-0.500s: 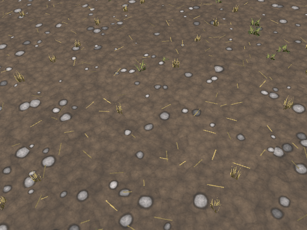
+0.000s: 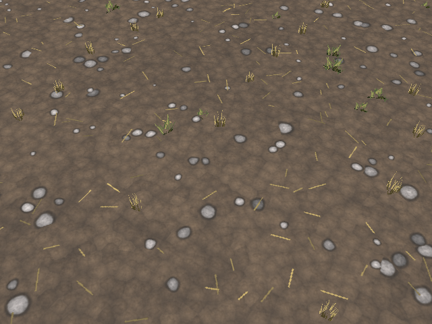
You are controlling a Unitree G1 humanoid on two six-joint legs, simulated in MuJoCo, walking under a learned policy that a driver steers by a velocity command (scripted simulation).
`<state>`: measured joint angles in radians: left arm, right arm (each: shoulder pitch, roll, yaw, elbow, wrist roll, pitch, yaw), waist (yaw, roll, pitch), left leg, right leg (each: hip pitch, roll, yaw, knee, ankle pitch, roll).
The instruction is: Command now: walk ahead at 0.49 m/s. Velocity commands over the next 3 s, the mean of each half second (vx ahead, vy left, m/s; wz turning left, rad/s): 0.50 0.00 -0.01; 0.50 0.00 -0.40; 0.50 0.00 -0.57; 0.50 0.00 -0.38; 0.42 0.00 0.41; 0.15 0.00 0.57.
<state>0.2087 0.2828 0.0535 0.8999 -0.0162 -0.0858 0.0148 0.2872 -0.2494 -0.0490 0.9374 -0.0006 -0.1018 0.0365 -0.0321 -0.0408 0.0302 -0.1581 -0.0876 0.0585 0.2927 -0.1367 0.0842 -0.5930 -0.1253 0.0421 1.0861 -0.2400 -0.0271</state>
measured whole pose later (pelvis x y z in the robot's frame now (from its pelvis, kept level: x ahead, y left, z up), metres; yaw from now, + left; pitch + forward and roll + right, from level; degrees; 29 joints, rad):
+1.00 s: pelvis +0.56 -0.02 +0.00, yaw -14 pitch +1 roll +1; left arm 0.31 0.30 0.08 0.83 -0.03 -0.04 0.02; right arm 0.15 -0.25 -0.06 0.87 -0.01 -0.11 0.01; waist 0.00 -0.05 0.03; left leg -0.27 -0.01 0.08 0.41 -0.16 0.03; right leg -0.48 -0.05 0.05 1.15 -0.36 -0.03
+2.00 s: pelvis +1.05 -0.28 -0.01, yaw -41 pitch +1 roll +0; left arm 0.31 0.28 0.05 0.72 0.00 -0.06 0.01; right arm 0.21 -0.28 -0.06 0.79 0.01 -0.10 0.04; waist 0.00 -0.02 0.01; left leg -0.34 -0.07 -0.03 0.48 -0.16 0.05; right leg -0.38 0.02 0.07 1.14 -0.40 -0.03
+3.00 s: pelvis +1.31 -0.47 +0.00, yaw -8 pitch +3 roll -2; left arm 0.12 0.33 0.07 0.74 0.00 -0.04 -0.01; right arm 0.24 -0.30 -0.07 0.59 0.01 0.01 -0.01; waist -0.02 -0.01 0.03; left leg -0.32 -0.05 -0.09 0.44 -0.17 0.07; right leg -0.49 -0.02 0.03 0.87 -0.36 0.03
